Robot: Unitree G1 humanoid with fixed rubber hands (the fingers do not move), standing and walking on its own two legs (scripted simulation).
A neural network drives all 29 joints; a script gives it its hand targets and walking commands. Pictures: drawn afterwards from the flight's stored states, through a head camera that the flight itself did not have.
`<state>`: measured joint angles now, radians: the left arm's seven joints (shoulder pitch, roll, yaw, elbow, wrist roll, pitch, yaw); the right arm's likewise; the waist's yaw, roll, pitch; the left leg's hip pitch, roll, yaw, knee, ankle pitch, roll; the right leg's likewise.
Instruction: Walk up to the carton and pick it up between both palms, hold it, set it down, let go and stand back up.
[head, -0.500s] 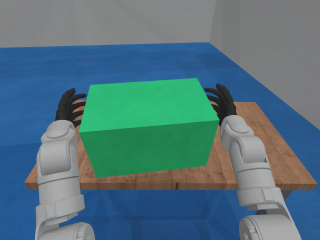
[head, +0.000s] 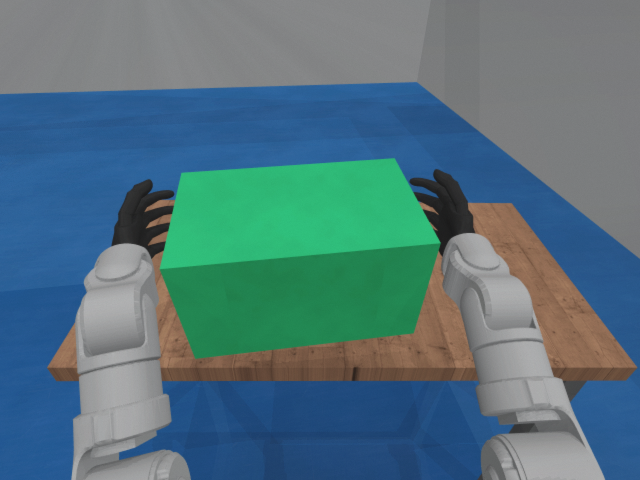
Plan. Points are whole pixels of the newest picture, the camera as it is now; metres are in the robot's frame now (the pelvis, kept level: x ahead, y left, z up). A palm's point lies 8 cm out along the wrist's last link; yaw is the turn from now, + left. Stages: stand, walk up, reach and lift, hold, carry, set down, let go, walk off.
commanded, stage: hold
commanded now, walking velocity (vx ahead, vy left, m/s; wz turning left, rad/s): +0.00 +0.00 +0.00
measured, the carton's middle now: (299, 254) +0.38 +0.00 +0.15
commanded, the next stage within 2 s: none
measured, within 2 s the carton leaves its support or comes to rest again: neither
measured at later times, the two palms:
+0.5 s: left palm (129, 254) +0.34 +0.19 +0.20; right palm (453, 237) +0.34 -0.18 +0.20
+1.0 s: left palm (133, 249) +0.34 +0.19 +0.20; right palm (453, 233) +0.35 -0.18 +0.20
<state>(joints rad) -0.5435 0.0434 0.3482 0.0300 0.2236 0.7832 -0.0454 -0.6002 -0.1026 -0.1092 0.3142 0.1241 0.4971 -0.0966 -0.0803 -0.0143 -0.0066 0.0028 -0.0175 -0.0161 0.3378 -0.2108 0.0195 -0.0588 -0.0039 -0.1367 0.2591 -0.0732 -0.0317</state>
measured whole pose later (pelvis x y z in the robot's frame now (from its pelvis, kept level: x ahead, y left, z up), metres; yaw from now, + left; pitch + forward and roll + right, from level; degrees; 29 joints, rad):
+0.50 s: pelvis +0.00 +0.00 +0.00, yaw +0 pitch -8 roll -1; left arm -0.53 0.04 0.35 0.00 0.22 0.79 -0.04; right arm -0.59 -0.09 -0.11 0.29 0.12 0.50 -0.09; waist -0.08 -0.02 0.00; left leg 0.00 -0.02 -0.02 0.34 -0.21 0.02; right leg -0.06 -0.01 -0.14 0.26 -0.07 -0.03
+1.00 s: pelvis +0.00 +0.00 +0.00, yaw +0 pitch -8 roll +0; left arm -0.56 0.05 0.36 0.05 0.23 0.78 -0.05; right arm -0.62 -0.09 -0.12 0.34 0.11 0.48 -0.09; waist -0.08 -0.02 0.00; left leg 0.00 -0.02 -0.02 0.33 -0.20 0.02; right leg -0.06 0.00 -0.14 0.26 -0.07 -0.04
